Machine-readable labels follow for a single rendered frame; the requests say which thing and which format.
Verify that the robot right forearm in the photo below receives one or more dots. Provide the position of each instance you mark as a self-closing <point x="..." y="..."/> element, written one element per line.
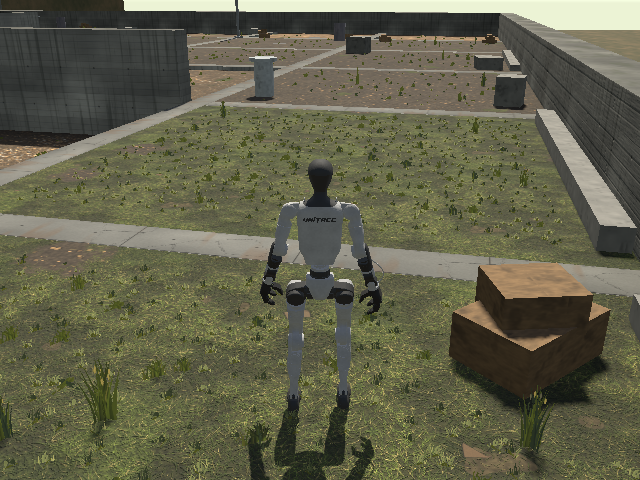
<point x="367" y="271"/>

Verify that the robot right hand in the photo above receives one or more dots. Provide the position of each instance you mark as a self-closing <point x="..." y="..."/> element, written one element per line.
<point x="377" y="299"/>

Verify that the robot left hand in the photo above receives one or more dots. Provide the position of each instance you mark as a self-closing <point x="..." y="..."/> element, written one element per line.
<point x="266" y="289"/>

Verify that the robot right thigh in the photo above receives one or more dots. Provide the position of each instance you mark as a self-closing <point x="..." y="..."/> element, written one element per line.
<point x="344" y="297"/>

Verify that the robot right upper arm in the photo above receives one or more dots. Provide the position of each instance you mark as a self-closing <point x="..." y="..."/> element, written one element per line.
<point x="352" y="213"/>

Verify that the robot left shin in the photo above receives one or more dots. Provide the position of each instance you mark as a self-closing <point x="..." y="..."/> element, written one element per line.
<point x="294" y="367"/>

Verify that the robot left forearm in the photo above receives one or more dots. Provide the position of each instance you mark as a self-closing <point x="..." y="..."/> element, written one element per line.
<point x="271" y="267"/>

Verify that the robot left upper arm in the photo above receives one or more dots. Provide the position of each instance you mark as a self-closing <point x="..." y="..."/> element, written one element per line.
<point x="288" y="211"/>

